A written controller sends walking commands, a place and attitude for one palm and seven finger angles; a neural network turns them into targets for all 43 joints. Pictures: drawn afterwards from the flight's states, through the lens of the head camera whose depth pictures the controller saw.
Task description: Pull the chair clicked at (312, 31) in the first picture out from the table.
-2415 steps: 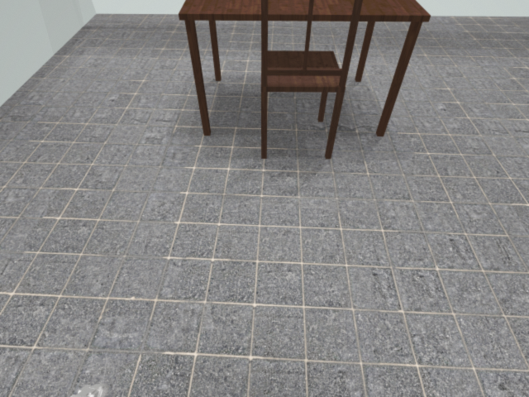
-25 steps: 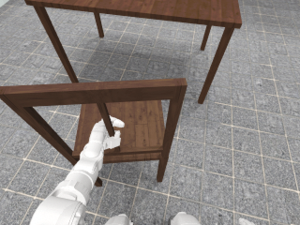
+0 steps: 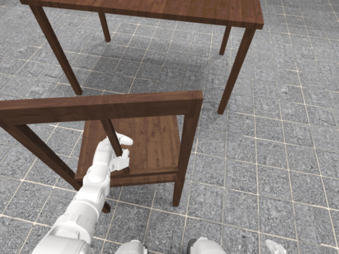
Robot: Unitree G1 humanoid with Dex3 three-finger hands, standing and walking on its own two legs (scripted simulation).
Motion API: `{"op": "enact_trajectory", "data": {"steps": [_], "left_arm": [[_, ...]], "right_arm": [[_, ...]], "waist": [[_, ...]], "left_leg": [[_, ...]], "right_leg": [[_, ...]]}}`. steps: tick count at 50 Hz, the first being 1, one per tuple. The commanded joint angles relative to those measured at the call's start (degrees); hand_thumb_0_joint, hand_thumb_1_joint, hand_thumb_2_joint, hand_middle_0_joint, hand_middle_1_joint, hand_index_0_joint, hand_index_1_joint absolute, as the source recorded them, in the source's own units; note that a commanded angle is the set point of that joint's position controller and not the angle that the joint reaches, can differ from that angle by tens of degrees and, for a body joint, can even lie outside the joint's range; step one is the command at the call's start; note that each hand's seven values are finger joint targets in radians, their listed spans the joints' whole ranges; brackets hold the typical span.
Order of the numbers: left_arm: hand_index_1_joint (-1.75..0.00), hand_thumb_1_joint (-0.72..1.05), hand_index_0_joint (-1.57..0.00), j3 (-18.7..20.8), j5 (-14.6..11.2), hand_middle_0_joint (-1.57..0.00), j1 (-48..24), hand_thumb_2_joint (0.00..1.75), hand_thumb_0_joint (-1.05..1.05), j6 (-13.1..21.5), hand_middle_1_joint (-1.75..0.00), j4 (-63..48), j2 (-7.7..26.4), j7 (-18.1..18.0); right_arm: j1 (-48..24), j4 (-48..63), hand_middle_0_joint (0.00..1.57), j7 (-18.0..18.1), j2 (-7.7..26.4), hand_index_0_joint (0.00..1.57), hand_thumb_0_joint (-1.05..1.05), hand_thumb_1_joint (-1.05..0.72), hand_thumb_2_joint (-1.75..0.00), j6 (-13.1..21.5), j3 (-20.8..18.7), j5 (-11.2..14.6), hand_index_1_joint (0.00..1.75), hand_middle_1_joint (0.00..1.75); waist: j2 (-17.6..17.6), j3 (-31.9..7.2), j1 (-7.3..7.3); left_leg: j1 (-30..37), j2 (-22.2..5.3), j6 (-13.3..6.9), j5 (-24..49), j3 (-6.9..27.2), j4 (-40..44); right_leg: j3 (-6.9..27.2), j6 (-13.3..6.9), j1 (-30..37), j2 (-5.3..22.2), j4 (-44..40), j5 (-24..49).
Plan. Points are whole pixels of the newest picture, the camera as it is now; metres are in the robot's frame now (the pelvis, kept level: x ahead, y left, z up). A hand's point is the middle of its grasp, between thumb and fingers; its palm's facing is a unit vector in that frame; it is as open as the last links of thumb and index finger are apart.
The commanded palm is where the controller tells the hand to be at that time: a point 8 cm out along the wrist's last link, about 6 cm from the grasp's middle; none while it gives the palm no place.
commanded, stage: stop walking, hand still on the chair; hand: left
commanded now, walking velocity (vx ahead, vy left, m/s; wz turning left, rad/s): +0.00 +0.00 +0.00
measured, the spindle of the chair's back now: (118, 150) +0.38 +0.15 -0.05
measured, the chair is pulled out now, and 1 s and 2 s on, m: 0.54 0.55 0.55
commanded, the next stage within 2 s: open the thumb and straighten the fingers in 0.76 s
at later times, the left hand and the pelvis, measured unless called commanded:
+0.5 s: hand (125, 160) +0.34 +0.13 -0.05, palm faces +0.03 -0.98 -0.18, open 5.1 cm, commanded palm +0.32 +0.18 -0.03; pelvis +0.05 -0.01 +0.01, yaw -1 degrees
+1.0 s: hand (124, 159) +0.35 +0.13 -0.05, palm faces +0.03 -0.99 -0.14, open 5.6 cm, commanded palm +0.32 +0.18 -0.03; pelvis +0.06 -0.01 +0.01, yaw +1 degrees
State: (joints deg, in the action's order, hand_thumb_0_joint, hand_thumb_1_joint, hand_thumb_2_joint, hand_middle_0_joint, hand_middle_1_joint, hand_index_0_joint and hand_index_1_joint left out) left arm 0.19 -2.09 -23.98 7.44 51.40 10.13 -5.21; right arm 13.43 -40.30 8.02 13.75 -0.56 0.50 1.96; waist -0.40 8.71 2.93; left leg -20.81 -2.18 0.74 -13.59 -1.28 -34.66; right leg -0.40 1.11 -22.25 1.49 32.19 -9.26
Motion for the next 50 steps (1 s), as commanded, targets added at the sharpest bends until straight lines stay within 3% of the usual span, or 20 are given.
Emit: {"op": "enact_trajectory", "data": {"steps": [1,5,9,10,14,15,18,20,24,25,30,39,40,42,43,44,45,46,47,50], "left_arm": [[-1.45,0.9,-0.5,2.0,0.4,-0.5,-14.7,0.9,0.0,3.62,-1.45,-17.97,8.44,-0.55],[-1.45,0.9,-0.5,2.78,0.52,-0.5,-12.31,0.9,0.0,3.29,-1.45,-19.01,9.85,-0.89],[-1.45,0.9,-0.5,2.7,0.68,-0.5,-8.75,0.9,0.0,3.01,-1.45,-19.49,8.41,-0.98],[-1.45,0.9,-0.5,3.37,0.55,-0.5,-6.82,0.9,0.0,2.64,-1.45,-18.83,9.59,-1.0],[-1.45,0.9,-0.5,2.4,0.61,-0.5,-4.16,0.9,0.0,2.34,-1.45,-20.23,7.47,-0.77],[-1.45,0.9,-0.5,2.46,0.63,-0.5,-3.68,0.9,0.0,2.24,-1.45,-20.82,8.29,-0.81],[-1.45,0.9,-0.5,1.86,0.55,-0.5,-1.56,0.9,0.0,1.96,-1.45,-20.79,6.8,-0.66],[-1.45,0.9,-0.5,2.14,0.48,-0.5,-0.39,0.9,0.0,1.82,-1.45,-21.21,7.76,-0.74],[-1.45,0.9,-0.5,1.76,0.65,-0.5,1.42,0.9,0.0,1.68,-1.45,-21.71,6.65,-0.76],[-1.45,0.9,-0.5,1.89,0.58,-0.5,1.53,0.9,0.0,1.7,-1.45,-22.43,7.54,-0.82],[-1.45,0.9,-0.5,1.64,0.68,-0.5,2.48,0.9,0.0,1.61,-1.45,-24.61,7.3,-0.91],[-1.45,0.9,-0.5,0.93,0.83,-0.5,4.16,0.9,0.0,1.28,-1.45,-24.18,5.65,-1.05],[-1.45,0.9,-0.5,0.92,0.8,-0.5,3.62,0.9,0.0,1.35,-1.45,-25.13,6.47,-1.07],[-1.45,0.9,-0.5,1.25,0.95,-0.5,4.3,0.9,0.0,1.43,-1.45,-24.96,6.05,-1.16],[-1.45,0.9,-0.5,2.46,1.07,-0.5,7.52,0.9,0.0,1.42,-1.45,-23.89,6.71,-1.23],[-1.45,0.78,-0.5,-1.32,-2.29,-0.5,14.33,0.84,0.0,-0.99,-1.45,-18.18,-0.31,0.11],[-1.45,0.66,-0.5,-0.35,-2.62,-0.5,13.67,0.78,0.0,-0.94,-1.45,-19.18,1.43,0.74],[-1.45,0.54,-0.5,2.85,-2.56,-0.5,9.06,0.73,0.0,0.32,-1.45,-25.78,5.99,0.68],[-1.45,0.42,-0.5,3.2,-2.14,-0.5,10.31,0.67,0.0,0.72,-1.45,-28.45,6.12,1.04],[-1.45,0.05,-0.5,0.96,-1.02,-0.5,9.22,0.49,0.0,-0.32,-1.45,-31.86,4.9,1.74]], "right_arm": [[-2.26,7.29,0.2,0.02,6.77,0.2,0.0,-0.9,-0.9,2.67,-2.15,-0.44,0.3,0.3],[-2.06,6.34,0.2,0.14,6.66,0.2,0.0,-0.9,-0.9,3.26,-2.29,-0.84,0.3,0.3],[-2.91,6.73,0.2,-0.23,5.91,0.2,0.0,-0.9,-0.9,3.46,-2.05,-0.92,0.3,0.3],[-3.04,6.19,0.2,-0.05,6.27,0.2,0.0,-0.9,-0.9,3.48,-2.25,-0.87,0.3,0.3],[-3.84,6.96,0.2,-0.47,5.7,0.2,0.0,-0.9,-0.9,3.21,-2.22,-0.82,0.3,0.3],[-3.85,6.59,0.2,-0.4,6.1,0.2,0.0,-0.9,-0.9,3.14,-2.38,-0.78,0.3,0.3],[-4.43,7.22,0.2,-0.63,5.68,0.2,0.0,-0.9,-0.9,2.7,-2.38,-0.8,0.3,0.3],[-4.44,6.99,0.2,-0.48,5.94,0.2,0.0,-0.9,-0.9,2.39,-2.57,-0.72,0.3,0.3],[-4.99,7.86,0.2,-0.77,5.75,0.2,0.0,-0.9,-0.9,1.78,-2.49,-0.88,0.3,0.3],[-4.99,7.58,0.2,-0.69,6.0,0.2,0.0,-0.9,-0.9,1.68,-2.7,-0.72,0.3,0.3],[-5.09,8.31,0.2,-0.95,6.0,0.2,0.0,-0.9,-0.9,1.25,-2.62,-0.77,0.3,0.3],[-5.28,8.72,0.2,-1.28,5.6,0.2,0.0,-0.9,-0.9,0.74,-2.24,-0.99,0.3,0.3],[-5.01,8.38,0.2,-1.13,5.92,0.2,0.0,-0.9,-0.9,0.81,-2.34,-0.89,0.3,0.3],[-5.2,8.55,0.2,-1.29,5.68,0.2,0.0,-0.9,-0.9,0.84,-2.24,-1.07,0.3,0.3],[-4.79,8.53,0.2,-1.4,5.79,0.2,0.0,-0.9,-0.9,0.73,-2.4,-1.17,0.3,0.3],[-3.74,8.39,0.2,-3.48,7.84,0.2,0.0,-0.9,-0.9,1.46,-2.71,1.67,0.3,0.3],[-4.18,8.33,0.2,-4.25,8.44,0.2,0.0,-0.9,-0.9,1.59,-2.81,1.76,0.3,0.3],[-4.75,8.87,0.2,-4.93,8.27,0.2,0.0,-0.9,-0.9,2.5,-3.08,1.65,0.3,0.3],[-4.96,9.47,0.2,-5.26,7.9,0.2,0.0,-0.9,-0.9,3.45,-3.41,1.19,0.3,0.3],[-4.02,9.73,0.2,-5.87,7.56,0.2,0.0,-0.9,-0.9,4.9,-3.46,0.78,0.3,0.3]], "waist": [[7.47,-24.17,-3.0],[4.0,-23.21,-2.4],[1.81,-24.07,-2.27],[1.64,-23.06,-2.18],[1.1,-23.93,-2.06],[3.3,-23.12,-1.84],[0.79,-23.2,-1.92],[1.84,-22.33,-1.69],[1.17,-22.8,-1.89],[3.14,-21.97,-1.75],[4.14,-21.74,-1.83],[2.52,-20.73,-2.15],[4.5,-20.27,-1.89],[3.99,-20.88,-2.27],[3.61,-21.39,-2.35],[-5.08,-19.59,1.63],[-5.7,-18.47,0.55],[-4.15,-19.71,0.53],[-1.28,-21.96,-0.34],[2.27,-22.47,0.63]], "left_leg": [[5.53,-7.3,-2.73,2.76,7.58,9.33],[9.13,-4.43,-1.41,0.17,4.51,7.89],[11.32,-4.52,-1.04,6.4,4.05,7.62],[12.01,-4.67,-1.23,6.72,4.1,8.0],[13.81,-4.95,-0.92,12.36,3.49,7.71],[13.83,-4.96,-0.84,13.44,3.26,8.27],[14.76,-4.91,-0.68,14.66,2.87,7.97],[14.6,-4.74,-0.57,14.8,2.69,8.52],[15.1,-4.84,-0.57,16.39,2.56,8.58],[15.25,-4.83,-0.53,16.45,2.39,9.12],[15.63,-5.19,-0.64,18.22,2.74,9.77],[15.2,-5.24,-0.96,15.24,2.84,10.46],[14.89,-5.28,-1.01,15.4,2.95,10.91],[15.66,-5.53,-1.1,16.53,2.9,10.59],[15.6,-5.6,-1.01,17.58,3.02,10.42],[6.74,-1.52,-0.75,11.08,0.52,8.61],[4.07,-1.44,-0.76,8.12,0.29,7.98],[2.95,-0.73,-1.18,5.3,-0.02,7.01],[2.57,-0.17,-1.44,4.62,-0.68,5.73],[1.11,0.14,-1.33,4.42,-0.39,2.93]], "right_leg": [[3.52,-1.42,13.44,2.78,-3.1,-3.8],[6.55,-2.03,11.02,4.4,-7.94,-3.68],[5.93,-2.34,13.18,5.01,-7.35,3.46],[5.85,-2.08,12.81,4.82,-7.93,4.83],[5.34,-2.42,14.93,5.19,-6.7,13.05],[5.01,-2.51,15.15,5.26,-6.83,14.55],[5.11,-2.59,15.79,5.44,-6.77,17.54],[5.02,-2.66,16.29,5.68,-7.32,19.05],[4.62,-2.8,17.09,5.56,-7.0,20.1],[4.48,-2.77,16.67,5.64,-7.41,20.03],[3.76,-2.82,17.2,5.23,-7.34,19.64],[4.06,-2.9,16.22,4.77,-8.07,14.82],[3.77,-2.83,16.32,4.78,-8.18,14.74],[3.7,-2.9,16.18,4.71,-7.74,15.13],[3.42,-3.01,16.74,4.71,-7.43,16.05],[-2.46,-1.76,11.19,2.7,-4.99,11.76],[-2.29,-1.92,10.54,2.79,-3.9,9.79],[-1.78,-1.61,8.74,2.47,-3.41,7.55],[-1.57,-1.54,8.14,2.31,-2.29,6.56],[-1.99,-1.75,4.34,1.77,0.17,4.74]]}}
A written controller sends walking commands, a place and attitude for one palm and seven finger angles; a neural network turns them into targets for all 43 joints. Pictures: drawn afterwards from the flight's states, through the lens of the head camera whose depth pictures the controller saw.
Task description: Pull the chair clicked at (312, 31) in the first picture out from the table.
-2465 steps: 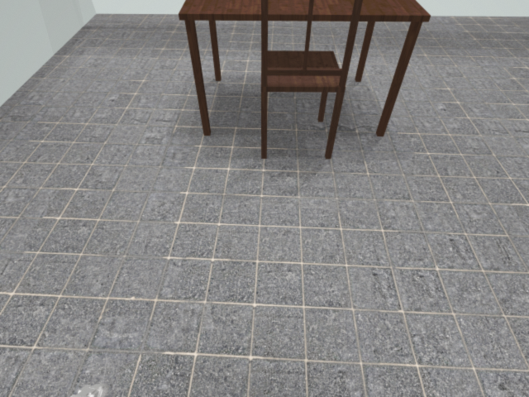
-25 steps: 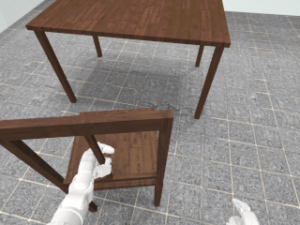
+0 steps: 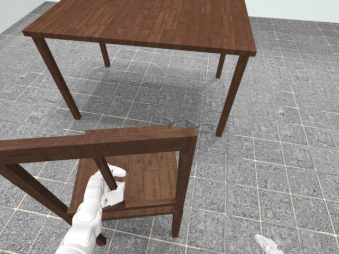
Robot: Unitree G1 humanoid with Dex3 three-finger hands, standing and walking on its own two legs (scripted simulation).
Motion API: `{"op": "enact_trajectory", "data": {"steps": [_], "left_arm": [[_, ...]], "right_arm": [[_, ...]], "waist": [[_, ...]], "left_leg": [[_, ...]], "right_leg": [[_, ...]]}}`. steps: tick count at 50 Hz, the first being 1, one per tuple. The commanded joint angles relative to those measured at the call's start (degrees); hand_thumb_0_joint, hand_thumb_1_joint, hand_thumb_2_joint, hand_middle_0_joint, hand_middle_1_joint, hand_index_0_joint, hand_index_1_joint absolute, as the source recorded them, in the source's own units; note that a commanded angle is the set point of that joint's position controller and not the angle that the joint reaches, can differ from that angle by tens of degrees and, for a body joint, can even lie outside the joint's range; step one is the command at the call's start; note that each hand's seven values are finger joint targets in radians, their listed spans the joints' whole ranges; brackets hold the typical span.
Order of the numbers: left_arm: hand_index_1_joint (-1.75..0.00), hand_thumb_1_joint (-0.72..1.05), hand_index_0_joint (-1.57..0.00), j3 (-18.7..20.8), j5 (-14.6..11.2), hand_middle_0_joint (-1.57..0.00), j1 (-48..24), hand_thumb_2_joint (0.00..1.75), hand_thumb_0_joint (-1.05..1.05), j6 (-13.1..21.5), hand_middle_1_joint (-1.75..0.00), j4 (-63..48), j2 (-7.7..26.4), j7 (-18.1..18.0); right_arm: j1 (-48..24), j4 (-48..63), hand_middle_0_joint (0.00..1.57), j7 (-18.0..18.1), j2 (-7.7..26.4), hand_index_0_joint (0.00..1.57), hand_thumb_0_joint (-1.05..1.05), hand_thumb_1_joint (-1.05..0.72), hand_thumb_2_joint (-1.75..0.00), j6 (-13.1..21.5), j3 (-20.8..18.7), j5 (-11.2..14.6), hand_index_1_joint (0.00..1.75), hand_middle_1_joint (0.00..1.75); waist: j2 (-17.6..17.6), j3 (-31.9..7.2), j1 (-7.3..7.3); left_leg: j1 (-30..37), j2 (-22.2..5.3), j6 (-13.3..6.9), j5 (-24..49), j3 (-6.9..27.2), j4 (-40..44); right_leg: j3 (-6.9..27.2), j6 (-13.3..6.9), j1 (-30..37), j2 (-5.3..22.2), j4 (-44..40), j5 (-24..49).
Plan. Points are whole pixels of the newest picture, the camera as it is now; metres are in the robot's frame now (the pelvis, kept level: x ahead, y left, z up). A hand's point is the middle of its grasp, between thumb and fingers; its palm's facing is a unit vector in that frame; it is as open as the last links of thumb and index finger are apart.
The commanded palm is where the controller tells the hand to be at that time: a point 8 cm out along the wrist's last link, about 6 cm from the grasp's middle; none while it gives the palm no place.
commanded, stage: open the thumb and straighten the fingers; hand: left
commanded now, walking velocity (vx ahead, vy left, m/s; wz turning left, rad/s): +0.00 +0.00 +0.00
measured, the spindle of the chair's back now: (112, 185) +0.31 +0.15 -0.06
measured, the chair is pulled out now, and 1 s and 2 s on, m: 0.55 0.55 0.55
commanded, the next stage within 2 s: draw the fingers out of the gap in 0.60 s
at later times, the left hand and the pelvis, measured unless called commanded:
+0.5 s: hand (120, 194) +0.29 +0.13 -0.07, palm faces +0.01 -0.98 -0.17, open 16.2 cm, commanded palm +0.27 +0.18 -0.04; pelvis +0.01 +0.00 -0.03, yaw +1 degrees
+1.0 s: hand (110, 218) +0.23 +0.15 -0.08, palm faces +0.03 -0.98 -0.18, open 17.5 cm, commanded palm +0.21 +0.20 -0.05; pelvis +0.02 +0.00 -0.04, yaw +2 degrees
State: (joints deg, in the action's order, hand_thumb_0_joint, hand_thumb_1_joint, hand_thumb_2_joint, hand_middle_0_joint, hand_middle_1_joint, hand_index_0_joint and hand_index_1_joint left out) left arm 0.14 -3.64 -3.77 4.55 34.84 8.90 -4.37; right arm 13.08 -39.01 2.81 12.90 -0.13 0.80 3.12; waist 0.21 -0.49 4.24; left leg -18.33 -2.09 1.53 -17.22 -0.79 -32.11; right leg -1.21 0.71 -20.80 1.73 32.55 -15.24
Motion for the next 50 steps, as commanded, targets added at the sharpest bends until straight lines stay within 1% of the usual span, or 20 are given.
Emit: {"op": "enact_trajectory", "data": {"steps": [1,4,5,10,13,16,17,18,19,21,23,25,30,34,35,37,40,44,45,50], "left_arm": [[-1.45,-0.07,-0.5,1.71,0.61,-0.5,-8.92,0.43,0.0,1.71,-1.45,-15.67,6.16,0.85],[-1.38,-0.43,-0.47,1.33,0.13,-0.47,-8.11,0.26,0.0,-0.96,-1.38,-18.12,4.96,0.71],[-1.3,-0.55,-0.45,3.54,0.35,-0.45,-9.0,0.2,0.0,-1.84,-1.3,-16.39,7.5,0.34],[-0.94,-0.55,-0.32,0.07,0.5,-0.32,-8.16,0.2,0.0,-4.55,-0.94,-22.23,3.28,0.07],[-0.73,-0.55,-0.25,0.11,0.5,-0.25,-11.51,0.2,0.0,-5.71,-0.73,-24.16,3.73,-0.34],[-0.51,-0.55,-0.18,-0.49,0.78,-0.18,-8.97,0.2,0.0,-6.76,-0.51,-25.87,3.25,-0.65],[-0.43,-0.55,-0.15,0.62,0.63,-0.15,-9.63,0.2,0.0,-7.29,-0.43,-25.07,4.42,-0.89],[-0.36,-0.55,-0.13,0.88,0.85,-0.13,-9.41,0.2,0.0,-7.69,-0.36,-25.06,4.56,-0.89],[-0.29,-0.55,-0.1,2.37,1.09,-0.1,-4.79,0.2,0.0,-8.42,-0.29,-21.53,5.18,-0.78],[-0.14,-0.55,-0.05,1.0,1.26,-0.05,-3.84,0.2,0.0,-8.73,-0.14,-24.17,4.32,-0.19],[0.0,-0.55,0.0,1.72,1.33,0.0,-6.09,0.2,0.0,-8.82,0.0,-27.17,5.81,-0.21],[0.0,-0.55,0.0,0.86,1.24,0.0,-7.43,0.2,0.0,-8.91,0.0,-29.06,5.43,-0.13],[0.0,-0.55,0.0,2.85,0.4,0.0,-6.47,0.2,0.0,-9.57,0.0,-29.69,7.58,0.45],[0.0,-0.55,0.0,2.35,0.12,0.0,-5.27,0.2,0.0,-10.17,0.0,-30.12,7.32,1.46],[0.0,-0.55,0.0,4.21,0.25,0.0,0.32,0.2,0.0,-10.65,0.0,-27.43,8.42,1.79],[0.0,-0.55,0.0,2.53,-0.37,0.0,5.96,0.2,0.0,-10.86,0.0,-29.56,6.52,2.64],[0.0,-0.55,0.0,3.06,-0.39,0.0,10.34,0.2,0.0,-10.51,0.0,-34.59,8.06,2.84],[0.0,-0.55,0.0,1.72,-0.02,0.0,16.11,0.2,0.0,-9.69,0.0,-41.47,7.61,1.67],[0.0,-0.55,0.0,1.74,0.04,0.0,16.74,0.2,0.0,-9.74,0.0,-41.81,7.81,1.32],[0.0,-0.55,0.0,0.33,0.52,0.0,18.95,0.2,0.0,-8.89,0.0,-47.2,7.92,1.24]], "right_arm": [[-3.42,8.73,0.2,-0.79,8.58,0.2,0.0,-0.9,-0.9,4.81,-3.92,-0.52,0.3,0.3],[-3.23,9.85,0.2,-0.79,8.77,0.2,0.0,-0.9,-0.9,5.36,-3.97,-0.7,0.3,0.3],[-2.81,9.42,0.2,-0.48,9.32,0.2,0.0,-0.9,-0.9,5.18,-4.0,-0.8,0.3,0.3],[-2.43,11.3,0.2,0.07,9.16,0.2,0.0,-0.9,-0.9,6.02,-4.2,-1.01,0.3,0.3],[-1.93,11.17,0.2,0.61,9.34,0.2,0.0,-0.9,-0.9,6.28,-4.18,-1.09,0.3,0.3],[-2.06,11.8,0.2,1.02,9.04,0.2,0.0,-0.9,-0.9,6.82,-3.95,-1.17,0.3,0.3],[-1.92,11.53,0.2,1.12,9.26,0.2,0.0,-0.9,-0.9,6.67,-3.76,-1.18,0.3,0.3],[-1.94,11.71,0.2,1.18,9.26,0.2,0.0,-0.9,-0.9,6.56,-3.68,-1.25,0.3,0.3],[-1.71,11.88,0.2,1.16,9.33,0.2,0.0,-0.9,-0.9,6.39,-3.71,-1.35,0.3,0.3],[-2.08,12.94,0.2,0.96,9.14,0.2,0.0,-0.9,-0.9,6.14,-3.47,-1.27,0.3,0.3],[-2.04,13.36,0.2,1.1,9.03,0.2,0.0,-0.9,-0.9,6.03,-3.42,-1.33,0.3,0.3],[-2.0,13.68,0.2,1.56,9.01,0.2,0.0,-0.9,-0.9,6.26,-3.4,-1.39,0.3,0.3],[-1.43,13.3,0.2,2.18,9.12,0.2,0.0,-0.9,-0.9,6.58,-3.27,-1.37,0.3,0.3],[-1.39,13.34,0.2,2.15,9.18,0.2,0.0,-0.9,-0.9,6.73,-3.17,-1.22,0.3,0.3],[-1.49,13.64,0.2,2.23,9.35,0.2,0.0,-0.9,-0.9,6.79,-3.43,-1.41,0.3,0.3],[-1.79,14.94,0.2,1.74,9.07,0.2,0.0,-0.9,-0.9,6.89,-3.22,-1.21,0.3,0.3],[-2.09,16.35,0.2,1.86,9.26,0.2,0.0,-0.9,-0.9,7.24,-3.48,-1.17,0.3,0.3],[-1.62,17.37,0.2,2.03,8.76,0.2,0.0,-0.9,-0.9,8.32,-3.41,-1.18,0.3,0.3],[-1.63,17.37,0.2,2.33,8.87,0.2,0.0,-0.9,-0.9,8.49,-3.47,-1.26,0.3,0.3],[-1.27,17.34,0.2,2.94,8.86,0.2,0.0,-0.9,-0.9,9.81,-3.35,-1.4,0.3,0.3]], "waist": [[1.16,-14.48,-1.26],[0.56,-15.65,-1.62],[0.01,-14.86,-1.31],[-0.38,-18.12,-1.31],[-2.17,-18.32,-0.41],[-0.46,-19.39,-1.04],[-2.63,-18.17,-0.66],[-2.65,-18.17,-0.97],[-4.44,-16.66,-1.53],[-2.35,-17.61,-1.77],[-1.34,-18.19,-1.37],[-1.88,-18.38,-0.55],[-2.14,-19.38,-0.4],[-1.05,-19.61,-0.4],[-0.77,-19.1,-1.4],[-1.94,-19.07,-1.81],[-0.87,-19.47,-2.11],[-1.48,-18.82,-1.69],[-1.63,-17.31,-1.35],[-0.93,-16.55,-0.39]], "left_leg": [[-2.12,0.17,-2.14,8.02,-1.04,-0.52],[-4.11,0.3,-1.9,7.82,-0.66,-2.31],[-5.37,0.39,-1.9,7.45,-0.36,-2.97],[-5.27,0.33,-1.81,9.56,-0.07,-5.61],[-5.73,0.38,-2.03,8.91,0.19,-6.88],[-5.33,0.51,-2.0,9.64,0.28,-7.61],[-6.44,0.54,-2.09,8.82,0.43,-7.84],[-7.19,0.71,-2.07,8.39,0.39,-7.93],[-8.89,0.81,-2.05,8.29,0.32,-8.43],[-8.99,0.99,-2.01,8.49,0.0,-8.85],[-8.87,0.98,-2.07,8.49,0.12,-9.45],[-8.77,0.95,-2.3,8.64,0.38,-10.08],[-9.79,1.33,-2.48,8.76,0.27,-11.17],[-10.16,1.54,-2.45,8.63,0.27,-11.54],[-10.92,1.56,-2.38,9.18,0.01,-11.85],[-11.58,1.5,-2.3,9.57,-0.18,-11.97],[-12.19,1.5,-2.25,10.2,-0.18,-12.51],[-12.44,1.52,-2.37,9.81,0.26,-13.28],[-13.01,1.55,-2.4,9.17,0.43,-13.58],[-13.55,1.81,-2.65,7.68,0.99,-15.15]], "right_leg": [[-1.36,-1.24,1.97,1.23,0.82,10.27],[-1.95,-1.24,0.22,1.0,3.06,9.46],[-2.07,-1.28,-0.6,0.95,3.73,9.14],[-2.59,-1.11,-2.81,0.83,6.45,9.59],[-2.64,-0.73,-4.52,0.7,7.12,8.91],[-2.67,-0.85,-4.61,0.83,7.84,8.99],[-2.71,-0.7,-4.95,0.77,7.73,8.85],[-2.65,-0.71,-4.79,0.75,8.02,8.61],[-2.88,-0.78,-5.22,0.62,8.57,8.84],[-2.58,-0.82,-4.87,0.92,8.94,9.45],[-2.44,-0.81,-5.1,0.96,9.17,9.23],[-2.46,-0.74,-5.3,0.84,9.1,9.47],[-2.09,-0.54,-4.04,0.95,9.24,10.99],[-2.14,-0.5,-4.46,1.02,9.57,10.88],[-2.16,-0.71,-3.89,1.14,9.67,11.82],[-2.38,-0.61,-3.44,1.27,10.08,13.0],[-2.29,-0.81,-2.59,1.44,10.51,14.07],[-2.65,-0.64,-4.5,1.25,11.29,12.64],[-2.71,-0.64,-5.36,1.23,11.08,12.01],[-2.95,-0.57,-8.39,1.09,11.93,9.08]]}}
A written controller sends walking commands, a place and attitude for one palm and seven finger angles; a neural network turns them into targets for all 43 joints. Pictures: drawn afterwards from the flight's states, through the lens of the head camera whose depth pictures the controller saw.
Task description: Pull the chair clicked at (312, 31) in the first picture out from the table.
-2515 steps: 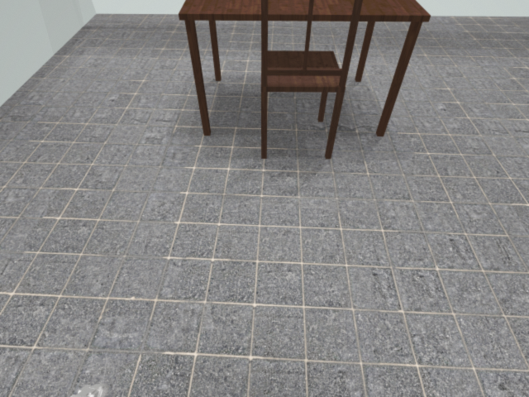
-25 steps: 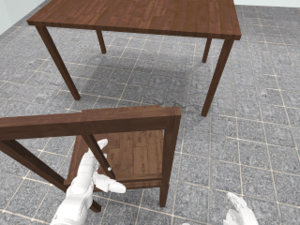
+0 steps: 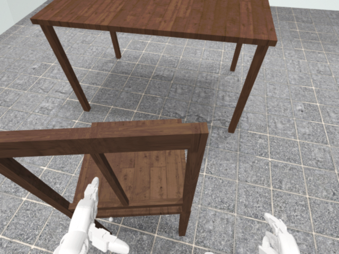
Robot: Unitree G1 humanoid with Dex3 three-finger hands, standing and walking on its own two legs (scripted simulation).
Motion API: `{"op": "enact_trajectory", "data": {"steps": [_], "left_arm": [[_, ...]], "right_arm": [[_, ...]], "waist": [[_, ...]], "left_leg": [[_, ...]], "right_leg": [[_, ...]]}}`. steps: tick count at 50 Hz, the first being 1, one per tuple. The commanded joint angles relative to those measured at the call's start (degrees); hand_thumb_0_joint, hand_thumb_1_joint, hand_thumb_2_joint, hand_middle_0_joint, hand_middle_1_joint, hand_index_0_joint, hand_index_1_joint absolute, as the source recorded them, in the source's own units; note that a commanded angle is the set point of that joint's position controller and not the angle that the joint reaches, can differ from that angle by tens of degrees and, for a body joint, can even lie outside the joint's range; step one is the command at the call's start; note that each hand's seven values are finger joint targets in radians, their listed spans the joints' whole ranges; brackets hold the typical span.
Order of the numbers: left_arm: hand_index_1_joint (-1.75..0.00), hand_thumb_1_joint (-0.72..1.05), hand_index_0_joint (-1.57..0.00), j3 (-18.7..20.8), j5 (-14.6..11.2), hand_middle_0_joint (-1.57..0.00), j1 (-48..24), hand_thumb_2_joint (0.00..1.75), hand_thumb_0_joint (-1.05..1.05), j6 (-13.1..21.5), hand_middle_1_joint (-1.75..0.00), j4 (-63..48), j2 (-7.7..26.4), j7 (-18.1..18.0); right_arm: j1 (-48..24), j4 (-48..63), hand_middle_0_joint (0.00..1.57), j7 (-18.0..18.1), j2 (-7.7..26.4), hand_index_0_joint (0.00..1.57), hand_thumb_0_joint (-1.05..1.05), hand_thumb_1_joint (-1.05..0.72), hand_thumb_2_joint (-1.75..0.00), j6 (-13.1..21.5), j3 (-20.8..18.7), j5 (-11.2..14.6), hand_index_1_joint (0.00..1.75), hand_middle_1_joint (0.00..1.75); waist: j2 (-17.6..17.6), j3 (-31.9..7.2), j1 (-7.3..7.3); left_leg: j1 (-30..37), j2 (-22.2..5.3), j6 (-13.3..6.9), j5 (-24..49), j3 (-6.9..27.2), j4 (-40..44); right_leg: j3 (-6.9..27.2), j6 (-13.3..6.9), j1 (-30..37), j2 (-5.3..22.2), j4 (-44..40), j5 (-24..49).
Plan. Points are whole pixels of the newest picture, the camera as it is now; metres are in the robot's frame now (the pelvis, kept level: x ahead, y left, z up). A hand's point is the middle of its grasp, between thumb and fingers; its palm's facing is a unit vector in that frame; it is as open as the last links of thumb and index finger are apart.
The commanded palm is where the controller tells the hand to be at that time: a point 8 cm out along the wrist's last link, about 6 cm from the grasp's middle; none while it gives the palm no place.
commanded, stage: draw the fingers out of the gap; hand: left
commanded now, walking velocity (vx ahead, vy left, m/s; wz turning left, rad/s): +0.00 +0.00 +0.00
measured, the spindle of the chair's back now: (114, 182) +0.30 +0.14 -0.02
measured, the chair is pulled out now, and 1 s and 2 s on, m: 0.55 0.55 0.55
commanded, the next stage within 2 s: draw the hand back to the body in 0.46 s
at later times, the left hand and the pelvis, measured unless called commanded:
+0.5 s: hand out of the picture +0.14 +0.15 -0.03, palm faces -0.01 -0.99 -0.16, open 17.5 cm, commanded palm +0.12 +0.19 -0.01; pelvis -0.01 +0.02 -0.02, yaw +1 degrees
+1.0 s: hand (76, 247) +0.15 +0.17 +0.06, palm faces +0.01 -1.00 -0.09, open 17.5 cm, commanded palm +0.11 +0.24 +0.08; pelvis -0.02 +0.01 -0.03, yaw +0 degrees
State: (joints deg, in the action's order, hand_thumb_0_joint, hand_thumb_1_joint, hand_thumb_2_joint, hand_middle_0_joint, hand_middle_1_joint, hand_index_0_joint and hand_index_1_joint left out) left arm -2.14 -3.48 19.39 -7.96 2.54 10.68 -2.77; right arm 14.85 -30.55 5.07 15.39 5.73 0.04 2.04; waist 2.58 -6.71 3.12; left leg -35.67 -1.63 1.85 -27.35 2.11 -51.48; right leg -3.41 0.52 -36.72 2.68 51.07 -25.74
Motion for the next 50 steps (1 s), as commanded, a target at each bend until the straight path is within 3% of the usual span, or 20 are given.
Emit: {"op": "enact_trajectory", "data": {"steps": [1,7,8,10,12,15,17,21,29,30,31,32,35,37,39,41,45,50], "left_arm": [[0.0,-0.55,0.0,2.48,0.44,0.0,-3.7,0.2,0.0,3.8,0.0,-15.73,6.37,-0.21],[0.0,-0.55,0.0,1.48,0.68,0.0,3.89,0.2,0.0,2.66,0.0,-18.46,5.56,0.12],[0.0,-0.55,0.0,0.22,0.77,0.0,6.11,0.2,0.0,2.17,0.0,-18.8,4.14,0.19],[0.0,-0.55,0.0,0.98,1.08,0.0,6.97,0.2,0.0,1.52,0.0,-19.72,5.3,-0.01],[0.0,-0.55,0.0,-1.42,1.34,0.0,10.81,0.2,0.0,1.13,0.0,-22.33,3.1,-0.14],[0.0,-0.55,0.0,0.18,1.85,0.0,13.21,0.2,0.0,0.5,0.0,-23.5,4.81,-0.87],[0.0,-0.55,0.0,-1.65,2.3,0.0,14.42,0.2,0.0,0.61,0.0,-25.37,3.5,-0.98],[0.0,-0.55,0.0,-3.17,3.2,0.0,18.21,0.2,0.0,1.1,0.0,-29.76,3.07,-1.36],[0.0,-0.55,0.0,-6.04,4.5,0.0,26.49,0.2,0.0,1.52,0.0,-33.02,1.45,-1.98],[0.0,-0.55,0.0,-5.08,-2.55,0.0,20.67,0.2,0.0,8.61,0.0,-39.78,-2.3,-0.69],[0.0,-0.55,0.0,-1.73,-2.46,0.0,21.84,0.2,0.0,12.31,0.0,-37.66,1.57,-0.08],[0.0,-0.55,0.0,-0.22,-3.57,0.0,22.82,0.2,0.0,15.17,0.0,-38.62,2.15,0.55],[0.0,-0.55,0.0,2.53,-4.69,0.0,24.32,0.2,0.0,22.42,0.0,-39.01,3.78,2.37],[0.0,-0.55,0.0,0.7,-5.24,0.0,24.61,0.2,0.0,27.38,0.0,-37.71,1.7,4.29],[0.0,-0.55,0.0,2.14,-5.83,0.0,23.62,0.2,0.0,32.36,0.0,-35.29,2.91,6.9],[0.0,-0.55,0.0,3.68,-6.44,0.0,26.63,0.2,0.0,32.5,0.0,-33.24,3.56,9.43],[0.0,-0.55,0.0,10.67,-9.71,0.0,26.84,0.2,0.0,25.96,0.0,-36.95,8.11,10.74],[-0.01,-0.51,-0.01,13.77,-12.85,-0.01,20.95,0.22,0.0,25.66,-0.01,-40.87,9.52,9.99]], "right_arm": [[-3.09,8.81,0.2,0.74,6.35,0.2,0.0,-0.9,-0.9,4.21,-2.48,-0.26,0.3,0.3],[-3.94,9.9,0.2,1.04,5.73,0.2,0.0,-0.9,-0.9,4.62,-2.39,-0.24,0.3,0.3],[-4.35,10.37,0.2,0.98,5.39,0.2,0.0,-0.9,-0.9,4.57,-2.21,-0.26,0.3,0.3],[-4.55,10.83,0.2,1.1,5.46,0.2,0.0,-0.9,-0.9,4.25,-2.32,-0.26,0.3,0.3],[-4.95,11.99,0.2,1.01,4.88,0.2,0.0,-0.9,-0.9,4.25,-2.21,-0.17,0.3,0.3],[-5.24,12.48,0.2,1.18,4.72,0.2,0.0,-0.9,-0.9,3.68,-2.29,-0.29,0.3,0.3],[-5.05,13.25,0.2,1.19,4.42,0.2,0.0,-0.9,-0.9,3.6,-2.18,-0.3,0.3,0.3],[-4.94,14.41,0.2,1.22,4.03,0.2,0.0,-0.9,-0.9,3.52,-2.16,-0.28,0.3,0.3],[-4.84,16.26,0.2,1.33,3.73,0.2,0.0,-0.9,-0.9,2.99,-2.46,-0.13,0.3,0.3],[-4.96,15.54,0.2,1.38,3.51,0.2,0.0,-0.9,-0.9,4.4,-2.42,-0.24,0.3,0.3],[-4.62,13.93,0.2,1.44,3.75,0.2,0.0,-0.9,-0.9,5.15,-2.85,-0.28,0.3,0.3],[-4.19,13.73,0.2,1.36,3.66,0.2,0.0,-0.9,-0.9,5.62,-3.02,-0.22,0.3,0.3],[-4.82,12.41,0.2,0.47,2.93,0.2,0.0,-0.9,-0.9,6.19,-3.61,0.25,0.3,0.3],[-5.55,11.64,0.2,-0.71,2.34,0.2,0.0,-0.9,-0.9,6.34,-3.78,0.43,0.3,0.3],[-6.85,10.74,0.2,-1.77,2.22,0.2,0.0,-0.9,-0.9,6.0,-4.2,0.41,0.3,0.3],[-7.96,11.73,0.2,-2.28,2.49,0.2,0.0,-0.9,-0.9,5.18,-4.53,0.87,0.3,0.3],[-9.34,13.64,0.2,-0.81,2.51,0.2,0.0,-0.9,-0.9,3.16,-4.25,2.06,0.3,0.3],[-7.92,11.69,0.2,0.91,2.23,0.2,0.0,-0.9,-0.9,4.82,-3.33,2.21,0.3,0.3]], "waist": [[-2.58,-10.77,0.74],[-2.48,-10.82,0.15],[-1.83,-10.53,-0.2],[-2.99,-9.94,-0.06],[-2.54,-10.19,-0.4],[-2.79,-8.8,-0.84],[-3.26,-8.71,-0.44],[-0.46,-9.06,-0.85],[-2.09,-8.25,-1.07],[-5.27,-5.7,-0.2],[-4.81,-8.35,-1.2],[-2.5,-10.4,-1.73],[1.51,-9.62,-3.02],[0.91,-9.29,-2.51],[-1.49,-8.56,-2.39],[-0.91,-9.34,-3.05],[-1.06,-10.84,-3.79],[-3.19,-8.33,-2.36]], "left_leg": [[4.15,1.45,-2.98,17.61,-1.78,4.0],[3.4,1.51,-2.86,17.37,-1.04,3.25],[3.14,1.62,-2.83,17.02,-1.06,3.32],[2.44,1.41,-2.88,16.52,-0.67,3.24],[2.74,1.45,-2.81,16.56,-0.65,3.19],[0.97,1.49,-2.75,15.31,-0.27,3.15],[1.02,1.51,-2.79,14.65,-0.21,2.74],[1.16,1.46,-2.67,14.93,0.03,2.4],[-0.91,1.54,-2.66,13.59,0.48,1.39],[-3.02,2.14,-2.33,13.12,0.76,-0.77],[-3.12,2.15,-2.39,12.84,0.52,-1.56],[-2.38,2.27,-2.23,13.75,0.55,-1.85],[-3.09,1.97,-1.7,14.47,0.43,-2.48],[-3.68,1.67,-1.56,14.28,0.43,-3.66],[-7.67,1.39,-1.56,11.72,0.46,-5.35],[-7.01,1.33,-1.8,10.24,-0.1,-4.19],[-5.03,1.59,-2.46,7.6,-0.69,-1.41],[-2.52,1.39,-2.71,8.46,-0.01,0.46]], "right_leg": [[-0.72,-0.37,7.07,0.14,-6.25,19.06],[-1.46,-0.52,5.86,0.11,-5.11,17.35],[-1.54,-0.55,5.78,0.11,-5.05,16.76],[-1.69,-0.69,5.34,-0.03,-5.06,15.79],[-1.92,-0.62,4.93,0.05,-4.6,15.33],[-2.09,-0.94,4.34,-0.21,-4.39,13.54],[-2.15,-0.71,3.23,-0.25,-3.95,12.88],[-2.42,-1.07,2.03,-0.32,-2.97,11.58],[-2.85,-1.1,-0.37,-0.78,-1.42,9.43],[-3.9,-1.18,-2.75,-1.37,-0.73,10.44],[-3.47,-1.31,-2.74,-1.48,0.42,9.57],[-3.27,-1.39,-2.64,-1.33,1.15,9.65],[-2.78,-1.83,-3.52,-1.4,2.61,8.94],[-2.68,-1.59,-5.47,-1.49,3.83,8.74],[-2.1,-1.47,-6.5,-1.45,5.01,7.37],[-1.56,-1.53,-3.94,-1.39,3.88,6.54],[-0.47,-1.09,1.87,-1.25,-0.58,4.4],[-0.36,-0.65,3.47,-1.34,-4.64,4.65]]}}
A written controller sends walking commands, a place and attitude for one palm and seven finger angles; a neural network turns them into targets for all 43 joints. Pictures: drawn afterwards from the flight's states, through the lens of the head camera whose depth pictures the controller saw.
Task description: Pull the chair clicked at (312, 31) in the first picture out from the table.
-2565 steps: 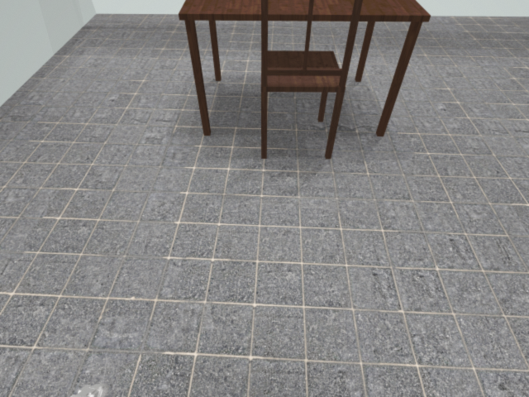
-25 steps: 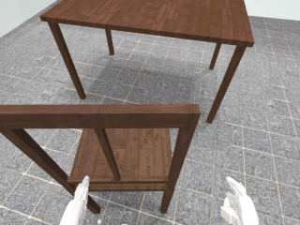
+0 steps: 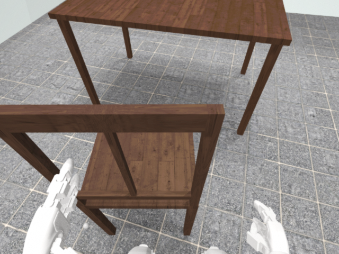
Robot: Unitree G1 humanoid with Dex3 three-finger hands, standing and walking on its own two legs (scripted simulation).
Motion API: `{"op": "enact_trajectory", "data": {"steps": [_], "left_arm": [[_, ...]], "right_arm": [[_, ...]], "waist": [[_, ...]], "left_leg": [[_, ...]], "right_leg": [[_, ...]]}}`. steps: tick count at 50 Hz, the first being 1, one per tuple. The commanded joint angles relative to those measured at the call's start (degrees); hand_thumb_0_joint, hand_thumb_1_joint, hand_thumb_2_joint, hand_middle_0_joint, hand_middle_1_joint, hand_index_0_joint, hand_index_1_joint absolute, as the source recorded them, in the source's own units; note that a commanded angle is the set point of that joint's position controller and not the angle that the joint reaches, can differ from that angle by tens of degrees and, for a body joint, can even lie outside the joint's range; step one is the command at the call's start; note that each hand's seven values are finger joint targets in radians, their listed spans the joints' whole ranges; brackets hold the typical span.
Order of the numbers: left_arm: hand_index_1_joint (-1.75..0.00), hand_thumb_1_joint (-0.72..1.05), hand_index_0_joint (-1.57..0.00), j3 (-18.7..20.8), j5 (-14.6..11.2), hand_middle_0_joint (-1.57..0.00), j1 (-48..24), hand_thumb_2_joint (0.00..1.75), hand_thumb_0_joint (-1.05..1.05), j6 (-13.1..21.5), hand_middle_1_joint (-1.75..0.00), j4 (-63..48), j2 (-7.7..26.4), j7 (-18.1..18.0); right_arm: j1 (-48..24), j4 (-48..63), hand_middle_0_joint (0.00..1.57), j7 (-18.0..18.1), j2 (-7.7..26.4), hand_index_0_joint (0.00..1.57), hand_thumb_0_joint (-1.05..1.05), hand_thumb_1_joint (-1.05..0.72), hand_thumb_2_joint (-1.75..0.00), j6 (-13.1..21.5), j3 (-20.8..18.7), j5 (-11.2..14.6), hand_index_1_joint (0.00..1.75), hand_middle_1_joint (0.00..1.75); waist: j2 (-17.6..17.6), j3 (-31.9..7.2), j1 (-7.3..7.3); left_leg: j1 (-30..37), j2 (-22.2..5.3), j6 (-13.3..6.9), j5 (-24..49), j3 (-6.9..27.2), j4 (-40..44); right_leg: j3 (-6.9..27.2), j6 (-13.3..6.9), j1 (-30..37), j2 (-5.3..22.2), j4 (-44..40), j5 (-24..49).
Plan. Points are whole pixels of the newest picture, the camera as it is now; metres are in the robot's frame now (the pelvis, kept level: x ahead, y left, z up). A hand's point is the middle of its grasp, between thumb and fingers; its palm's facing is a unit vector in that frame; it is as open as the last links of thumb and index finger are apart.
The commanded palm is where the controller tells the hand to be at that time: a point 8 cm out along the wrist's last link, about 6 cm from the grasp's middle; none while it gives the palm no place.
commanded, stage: draw the hand back to the body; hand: left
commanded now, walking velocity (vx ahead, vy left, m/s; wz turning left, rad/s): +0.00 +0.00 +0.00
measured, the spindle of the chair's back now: (124, 168) +0.32 +0.13 +0.01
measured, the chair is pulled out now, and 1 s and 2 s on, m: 0.55 0.55 0.55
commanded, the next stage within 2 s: step back with the hand held close in 1.16 s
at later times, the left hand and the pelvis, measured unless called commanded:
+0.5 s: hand (29, 186) +0.20 +0.23 +0.17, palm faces +0.36 -0.83 -0.43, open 13.4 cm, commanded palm +0.16 +0.27 +0.20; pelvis +0.03 -0.01 +0.06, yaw +0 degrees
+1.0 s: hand out of the picture +0.22 +0.26 +0.22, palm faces +0.49 -0.76 -0.43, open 7.7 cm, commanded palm +0.17 +0.29 +0.25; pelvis +0.04 -0.01 +0.07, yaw +0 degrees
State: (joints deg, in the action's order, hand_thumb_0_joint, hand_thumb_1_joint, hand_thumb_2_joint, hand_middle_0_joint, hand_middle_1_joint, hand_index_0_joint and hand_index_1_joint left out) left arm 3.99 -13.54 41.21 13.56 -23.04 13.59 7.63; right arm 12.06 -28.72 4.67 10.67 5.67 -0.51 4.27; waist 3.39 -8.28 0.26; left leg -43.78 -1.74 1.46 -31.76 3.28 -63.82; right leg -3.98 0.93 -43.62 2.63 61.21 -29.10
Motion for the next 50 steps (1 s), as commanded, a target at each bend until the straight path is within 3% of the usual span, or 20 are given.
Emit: {"op": "enact_trajectory", "data": {"steps": [1,4,5,6,8,10,11,15,21,33,34,35,39,40,42,45,46,49,50], "left_arm": [[-0.02,-0.48,-0.01,7.55,-2.93,-0.01,-0.84,0.24,0.0,4.52,-0.02,-14.87,6.36,0.01],[-0.04,-0.37,-0.02,7.95,-3.4,-0.02,-1.14,0.29,0.0,3.86,-0.04,-11.66,6.2,1.92],[-0.05,-0.33,-0.03,13.43,6.59,-0.03,3.58,0.31,0.0,-3.35,-0.05,-8.82,17.78,-7.46],[-0.05,-0.3,-0.04,7.24,7.66,-0.04,2.96,0.32,0.0,-6.07,-0.05,-14.4,9.7,-10.39],[-0.07,-0.22,-0.04,7.0,9.26,-0.04,2.04,0.36,0.0,-9.53,-0.07,-14.98,9.63,-14.3],[-0.08,-0.15,-0.05,8.23,10.06,-0.05,0.94,0.39,0.0,-11.42,-0.08,-15.0,11.12,-16.36],[-0.09,-0.12,-0.06,8.17,10.23,-0.06,-0.05,0.41,0.0,-11.7,-0.09,-16.54,11.29,-16.97],[-0.12,0.03,-0.08,10.86,10.78,-0.08,-4.34,0.48,0.0,-12.31,-0.12,-16.5,13.9,-18.69],[-0.16,0.25,-0.11,13.29,10.9,-0.11,-6.45,0.58,0.0,-11.32,-0.16,-14.33,13.49,-18.96],[-0.26,0.68,-0.17,20.69,10.38,-0.17,-12.9,0.8,0.0,-9.08,-0.26,-14.73,16.43,-18.7],[-0.26,0.72,-0.18,21.36,10.36,-0.18,-13.75,0.81,0.0,-8.95,-0.26,-15.42,17.2,-18.72],[-0.27,0.75,-0.18,22.38,10.28,-0.18,-16.03,0.83,0.0,-8.93,-0.27,-16.93,18.65,-18.75],[-0.3,0.9,-0.2,25.19,10.12,-0.2,-19.84,0.9,0.0,-8.27,-0.3,-18.38,21.06,-19.19],[-0.3,0.9,-0.2,24.52,10.11,-0.2,-19.56,0.9,0.0,-8.59,-0.3,-16.57,19.98,-18.97],[-0.3,0.9,-0.2,22.46,9.94,-0.2,-17.89,0.9,0.0,-8.8,-0.3,-15.19,17.46,-18.67],[-0.3,0.9,-0.2,22.43,10.09,-0.2,-18.86,0.9,0.0,-8.79,-0.3,-15.75,17.84,-18.63],[-0.3,0.9,-0.2,22.41,10.16,-0.2,-18.24,0.9,0.0,-8.7,-0.3,-14.83,17.46,-18.7],[-0.3,0.9,-0.2,22.78,10.11,-0.2,-17.82,0.9,0.0,-8.43,-0.3,-14.99,17.9,-18.63],[-0.3,0.9,-0.2,22.97,10.17,-0.2,-18.02,0.9,0.0,-8.47,-0.3,-15.07,18.13,-18.54]], "right_arm": [[-4.78,9.3,0.2,1.39,7.08,0.2,0.0,-0.9,-0.9,5.5,-2.71,0.09,0.3,0.3],[-4.94,8.16,0.2,1.45,7.56,0.2,0.0,-0.9,-0.9,7.1,-2.47,0.32,0.3,0.3],[-4.27,8.61,0.2,2.74,6.76,0.2,0.0,-0.9,-0.9,4.56,-2.95,-0.7,0.3,0.3],[-4.05,10.59,0.2,2.88,6.09,0.2,0.0,-0.9,-0.9,3.92,-1.65,-1.06,0.3,0.3],[-4.38,9.46,0.2,3.12,6.24,0.2,0.0,-0.9,-0.9,2.46,-1.54,-1.22,0.3,0.3],[-5.34,8.69,0.2,3.46,6.54,0.2,0.0,-0.9,-0.9,2.09,-1.18,-1.64,0.3,0.3],[-5.13,8.79,0.2,3.52,6.82,0.2,0.0,-0.9,-0.9,2.14,-1.02,-1.67,0.3,0.3],[-6.08,7.06,0.2,3.69,7.2,0.2,0.0,-0.9,-0.9,3.1,-0.54,-1.81,0.3,0.3],[-7.08,4.76,0.2,3.02,7.17,0.2,0.0,-0.9,-0.9,4.24,-0.47,-2.13,0.3,0.3],[-8.76,1.87,0.2,1.33,7.25,0.2,0.0,-0.9,-0.9,4.83,-0.96,-2.74,0.3,0.3],[-8.93,1.83,0.2,1.28,7.35,0.2,0.0,-0.9,-0.9,4.88,-1.12,-2.75,0.3,0.3],[-9.44,1.65,0.2,1.27,7.57,0.2,0.0,-0.9,-0.9,5.11,-0.97,-2.76,0.3,0.3],[-9.03,1.05,0.2,1.32,7.82,0.2,0.0,-0.9,-0.9,6.08,-1.07,-2.91,0.3,0.3],[-9.35,0.35,0.2,1.21,7.9,0.2,0.0,-0.9,-0.9,6.13,-0.99,-2.96,0.3,0.3],[-9.39,0.42,0.2,0.94,7.9,0.2,0.0,-0.9,-0.9,6.04,-1.1,-2.92,0.3,0.3],[-10.07,0.2,0.2,0.7,8.2,0.2,0.0,-0.9,-0.9,6.17,-1.2,-2.94,0.3,0.3],[-9.85,0.24,0.2,0.68,7.86,0.2,0.0,-0.9,-0.9,6.22,-1.13,-3.03,0.3,0.3],[-10.16,0.33,0.2,0.67,8.02,0.2,0.0,-0.9,-0.9,6.1,-1.46,-3.0,0.3,0.3],[-10.42,0.16,0.2,0.65,8.11,0.2,0.0,-0.9,-0.9,6.15,-1.49,-2.96,0.3,0.3]], "waist": [[-2.95,-6.17,0.61],[-2.64,-4.47,0.77],[-1.03,-6.1,-4.73],[0.42,-3.06,-1.9],[0.79,-0.6,-1.96],[-1.58,-0.03,-1.99],[-0.23,-0.03,-1.82],[-0.22,2.42,-2.09],[-0.78,4.73,-2.48],[-0.53,3.87,-3.26],[-0.62,3.56,-3.29],[1.47,3.53,-3.2],[0.12,1.34,-3.25],[1.34,2.47,-3.07],[0.39,3.44,-3.12],[1.94,3.59,-3.22],[-0.04,3.88,-3.34],[-0.8,3.27,-3.5],[1.23,3.76,-3.45]], "left_leg": [[6.61,1.56,-2.24,12.98,-1.31,13.22],[8.69,1.39,-2.17,13.13,-1.01,15.25],[10.78,-0.64,-1.47,13.82,-1.58,18.52],[12.42,-0.01,-1.55,13.79,-2.27,20.01],[15.0,-0.5,-1.6,15.3,-2.15,21.32],[16.89,-0.57,-1.69,16.85,-1.78,23.18],[18.73,-0.44,-1.61,17.47,-1.84,24.37],[22.91,-0.36,-1.57,19.14,-1.6,28.01],[28.62,-0.44,-1.62,23.14,-2.04,32.42],[35.14,-1.04,-1.71,30.89,-3.32,36.75],[35.78,-1.18,-1.76,31.37,-3.53,36.76],[35.95,-0.93,-1.65,31.24,-3.54,36.81],[38.22,-1.01,-1.93,33.59,-3.88,36.94],[37.58,-0.8,-1.72,32.85,-3.66,37.19],[37.94,-1.05,-1.74,32.8,-3.64,37.81],[37.86,-0.93,-1.67,32.36,-3.59,38.19],[37.71,-0.95,-1.8,32.03,-3.59,38.46],[37.89,-1.0,-1.96,31.59,-3.75,38.63],[37.67,-0.86,-1.84,30.95,-3.96,38.52]], "right_leg": [[0.26,-0.98,10.25,-1.21,-15.37,8.09],[-0.15,-0.87,11.16,-1.08,-17.07,8.5],[2.84,-2.64,16.65,0.47,-19.64,8.7],[1.55,-2.11,16.83,1.04,-20.74,10.07],[0.6,-2.17,17.96,0.85,-21.86,11.79],[0.07,-2.16,20.65,0.65,-23.45,13.62],[0.19,-2.07,21.74,0.74,-24.01,14.73],[0.01,-2.13,25.46,0.73,-27.69,16.81],[0.06,-1.91,29.56,0.7,-31.04,22.02],[0.44,-1.61,35.94,0.74,-34.53,30.72],[0.54,-1.53,36.05,0.77,-34.7,31.32],[0.85,-1.75,36.6,0.76,-35.13,31.76],[0.79,-1.49,38.0,1.02,-35.18,34.6],[0.98,-1.7,37.93,0.92,-35.65,33.75],[0.6,-1.47,37.37,0.94,-35.72,32.97],[0.75,-1.61,37.63,0.86,-36.06,31.98],[0.39,-1.43,37.67,0.88,-36.05,31.77],[0.72,-1.35,37.88,0.92,-36.11,31.65],[1.09,-1.56,37.87,0.89,-36.61,31.39]]}}
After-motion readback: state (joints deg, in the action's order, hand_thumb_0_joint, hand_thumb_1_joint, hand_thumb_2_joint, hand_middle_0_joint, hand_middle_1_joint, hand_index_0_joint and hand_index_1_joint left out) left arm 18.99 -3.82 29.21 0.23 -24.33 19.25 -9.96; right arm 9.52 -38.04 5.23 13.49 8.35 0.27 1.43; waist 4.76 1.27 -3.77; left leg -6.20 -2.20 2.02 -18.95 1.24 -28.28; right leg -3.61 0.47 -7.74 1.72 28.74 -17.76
